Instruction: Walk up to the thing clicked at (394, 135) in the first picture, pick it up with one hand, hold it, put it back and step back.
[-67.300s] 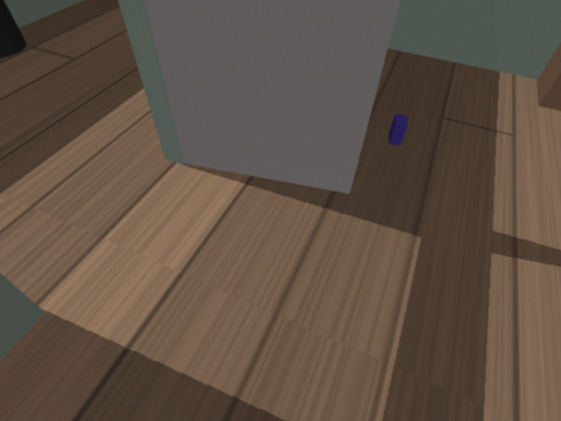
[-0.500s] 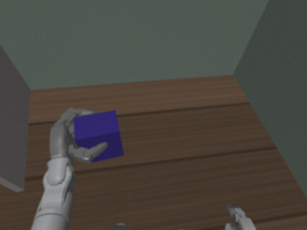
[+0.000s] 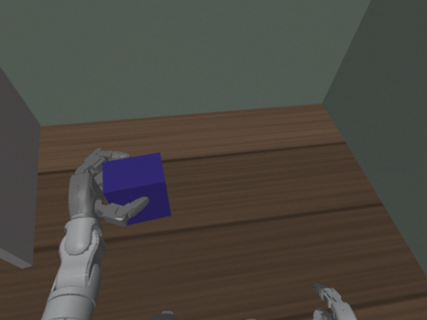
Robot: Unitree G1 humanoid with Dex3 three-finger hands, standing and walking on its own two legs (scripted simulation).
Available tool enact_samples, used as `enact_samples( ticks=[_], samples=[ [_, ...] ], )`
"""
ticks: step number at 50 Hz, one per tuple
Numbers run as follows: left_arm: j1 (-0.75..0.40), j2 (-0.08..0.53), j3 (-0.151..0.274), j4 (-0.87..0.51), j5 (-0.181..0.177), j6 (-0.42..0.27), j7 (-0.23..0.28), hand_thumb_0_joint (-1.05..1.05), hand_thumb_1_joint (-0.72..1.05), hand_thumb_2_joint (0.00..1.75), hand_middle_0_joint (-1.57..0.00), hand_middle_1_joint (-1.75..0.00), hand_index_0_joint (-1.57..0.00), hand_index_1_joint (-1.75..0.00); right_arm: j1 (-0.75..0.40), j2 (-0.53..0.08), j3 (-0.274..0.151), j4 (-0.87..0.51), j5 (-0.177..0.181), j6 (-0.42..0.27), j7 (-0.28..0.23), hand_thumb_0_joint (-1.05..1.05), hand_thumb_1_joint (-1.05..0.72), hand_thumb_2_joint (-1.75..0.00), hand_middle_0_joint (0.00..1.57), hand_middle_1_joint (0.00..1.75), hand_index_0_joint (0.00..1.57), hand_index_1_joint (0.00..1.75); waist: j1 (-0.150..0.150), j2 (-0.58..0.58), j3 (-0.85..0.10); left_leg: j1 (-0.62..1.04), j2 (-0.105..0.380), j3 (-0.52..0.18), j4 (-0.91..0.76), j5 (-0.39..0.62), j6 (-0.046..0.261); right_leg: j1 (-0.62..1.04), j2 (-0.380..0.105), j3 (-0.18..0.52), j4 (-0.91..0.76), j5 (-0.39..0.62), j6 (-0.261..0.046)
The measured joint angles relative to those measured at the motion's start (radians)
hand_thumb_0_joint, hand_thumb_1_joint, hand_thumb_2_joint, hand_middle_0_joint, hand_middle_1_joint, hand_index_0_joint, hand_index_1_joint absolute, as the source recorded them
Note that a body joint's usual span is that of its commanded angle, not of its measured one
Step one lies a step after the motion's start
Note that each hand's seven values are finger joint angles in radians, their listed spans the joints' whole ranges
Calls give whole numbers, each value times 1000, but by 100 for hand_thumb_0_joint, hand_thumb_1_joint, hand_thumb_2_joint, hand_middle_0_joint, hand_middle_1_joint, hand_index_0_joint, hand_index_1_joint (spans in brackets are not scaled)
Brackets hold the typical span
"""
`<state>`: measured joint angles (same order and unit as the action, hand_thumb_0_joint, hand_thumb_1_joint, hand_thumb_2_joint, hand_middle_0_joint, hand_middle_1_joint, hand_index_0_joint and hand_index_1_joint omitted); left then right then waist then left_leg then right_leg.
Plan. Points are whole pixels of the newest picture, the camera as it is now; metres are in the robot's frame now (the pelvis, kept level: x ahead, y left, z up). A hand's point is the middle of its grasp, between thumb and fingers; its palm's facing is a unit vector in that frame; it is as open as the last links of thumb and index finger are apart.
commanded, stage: crouch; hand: left
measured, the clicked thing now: (139, 191) +0.35 +0.14 +0.02
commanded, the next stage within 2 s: lower in 1.90 s
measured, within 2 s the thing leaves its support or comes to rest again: neither
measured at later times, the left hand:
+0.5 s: hand (125, 218) +0.35 +0.20 -0.10, palm faces +0.26 -0.97 +0.00, open 10.4 cm
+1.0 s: hand (133, 250) +0.35 +0.23 -0.34, palm faces +0.28 -0.96 -0.02, open 10.4 cm
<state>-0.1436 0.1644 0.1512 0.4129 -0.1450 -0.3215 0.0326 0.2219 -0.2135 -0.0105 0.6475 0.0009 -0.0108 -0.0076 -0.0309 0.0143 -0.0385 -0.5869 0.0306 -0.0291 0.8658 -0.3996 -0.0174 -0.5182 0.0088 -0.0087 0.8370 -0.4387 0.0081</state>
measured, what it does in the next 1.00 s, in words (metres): lowers itself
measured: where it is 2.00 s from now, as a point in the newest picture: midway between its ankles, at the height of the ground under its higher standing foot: outside the picture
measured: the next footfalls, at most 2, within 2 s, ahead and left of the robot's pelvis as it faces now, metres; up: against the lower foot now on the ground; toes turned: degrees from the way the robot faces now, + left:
none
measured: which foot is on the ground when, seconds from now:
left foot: down 0.00-1.00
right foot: down 0.00-1.00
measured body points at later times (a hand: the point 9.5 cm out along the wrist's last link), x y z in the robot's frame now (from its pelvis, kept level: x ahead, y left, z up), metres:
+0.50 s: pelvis -0.02 +0.00 -0.09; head +0.10 +0.02 +0.34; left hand +0.33 +0.25 -0.10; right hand +0.10 -0.26 -0.20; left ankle +0.02 +0.13 -0.70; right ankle -0.01 -0.13 -0.70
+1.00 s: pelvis -0.08 +0.00 -0.29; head +0.12 +0.05 +0.11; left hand +0.33 +0.28 -0.34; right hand +0.06 -0.26 -0.42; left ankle +0.02 +0.13 -0.70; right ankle -0.01 -0.13 -0.70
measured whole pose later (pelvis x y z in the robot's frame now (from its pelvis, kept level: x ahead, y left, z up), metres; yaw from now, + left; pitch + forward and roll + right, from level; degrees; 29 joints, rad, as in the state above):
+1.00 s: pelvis -0.08 +0.00 -0.29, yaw -5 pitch +33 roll -5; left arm -0.55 0.35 0.44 1.01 -0.12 -0.81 -0.05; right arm 0.06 -0.24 0.02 0.70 -0.11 -0.01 0.10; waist -0.08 -0.03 -0.16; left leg -1.99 0.04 -0.11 2.07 -0.66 -0.03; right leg -1.90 0.04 -0.06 2.04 -0.73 0.01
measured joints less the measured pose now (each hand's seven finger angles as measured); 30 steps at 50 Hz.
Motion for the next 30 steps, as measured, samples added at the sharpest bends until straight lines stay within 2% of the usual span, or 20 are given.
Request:
enact_samples(
  ticks=[8,15,20,25,30],
  samples=[
    [1,-4,8,31,-11,-28,3,-1,-44,101,-72,-102,-75,-100,2,-4,-4,7,-3,-8,3,1,-91,-90,20,30,20,30,3,-2,-4,-34,-3,-5,19,-1,0,-32,-2,-4,21,-5,0],
    [-58,-9,38,155,9,-114,9,-1,-45,101,-73,-101,-75,-100,-23,-2,-11,12,-17,-23,18,1,-91,-90,20,30,20,30,-10,-20,-10,-163,-3,-7,106,-22,-1,-165,-2,-4,117,-30,-2],
    [-104,6,90,268,14,-221,8,-1,-45,101,-73,-102,-75,-100,-31,-9,-14,11,-35,-31,38,1,-91,-90,20,30,20,30,-22,-29,-44,-344,1,-12,245,-65,-3,-346,4,-6,258,-76,-4],
    [-157,43,125,364,10,-347,-8,-1,-45,102,-72,-102,-75,-100,-35,-25,-15,18,-51,-41,58,1,-91,-90,20,30,20,30,-35,-26,-116,-605,2,-27,466,-140,-10,-600,8,-16,477,-156,-2],
    [-228,68,149,421,1,-408,-21,-1,-45,102,-72,-102,-75,-100,-62,-33,-12,30,-62,-29,74,1,-91,-90,20,30,20,30,-31,-19,-155,-841,7,-39,689,-213,-9,-831,17,-22,694,-229,-1]
  ],
)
